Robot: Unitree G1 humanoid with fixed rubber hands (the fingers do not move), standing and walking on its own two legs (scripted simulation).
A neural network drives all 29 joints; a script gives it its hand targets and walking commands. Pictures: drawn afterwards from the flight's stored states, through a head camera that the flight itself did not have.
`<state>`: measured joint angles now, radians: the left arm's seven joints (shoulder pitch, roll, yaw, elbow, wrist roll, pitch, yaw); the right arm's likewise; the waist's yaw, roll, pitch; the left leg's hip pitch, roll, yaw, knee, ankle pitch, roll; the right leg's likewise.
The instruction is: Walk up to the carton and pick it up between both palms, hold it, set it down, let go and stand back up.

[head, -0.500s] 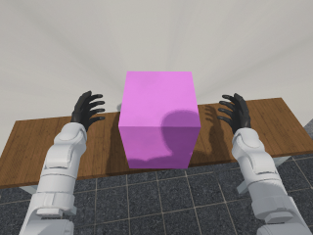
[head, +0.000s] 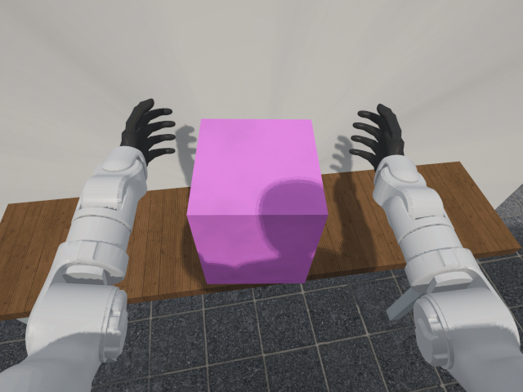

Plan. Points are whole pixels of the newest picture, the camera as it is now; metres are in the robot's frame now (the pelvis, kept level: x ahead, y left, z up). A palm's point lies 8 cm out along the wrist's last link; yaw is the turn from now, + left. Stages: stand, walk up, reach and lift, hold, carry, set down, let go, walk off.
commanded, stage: reach and lift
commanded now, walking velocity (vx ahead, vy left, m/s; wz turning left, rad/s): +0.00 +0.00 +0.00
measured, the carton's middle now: (256, 206) +0.44 -0.01 -0.03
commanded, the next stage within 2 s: none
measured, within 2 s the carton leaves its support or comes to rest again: neither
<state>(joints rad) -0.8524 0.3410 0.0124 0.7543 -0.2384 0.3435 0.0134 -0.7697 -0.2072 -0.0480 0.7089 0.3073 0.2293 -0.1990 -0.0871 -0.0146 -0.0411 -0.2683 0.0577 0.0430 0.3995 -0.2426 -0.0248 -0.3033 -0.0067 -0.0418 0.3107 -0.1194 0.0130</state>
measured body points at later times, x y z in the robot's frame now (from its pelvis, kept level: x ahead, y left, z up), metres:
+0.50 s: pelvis -0.01 +0.00 -0.01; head +0.04 +0.02 +0.44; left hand +0.45 +0.16 +0.05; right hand +0.41 -0.19 +0.06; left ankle -0.03 +0.13 -0.75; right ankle +0.02 -0.13 -0.75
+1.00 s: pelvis -0.03 +0.00 -0.04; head +0.06 +0.02 +0.40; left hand +0.44 +0.15 +0.01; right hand +0.41 -0.19 +0.00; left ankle -0.03 +0.13 -0.75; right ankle +0.02 -0.13 -0.75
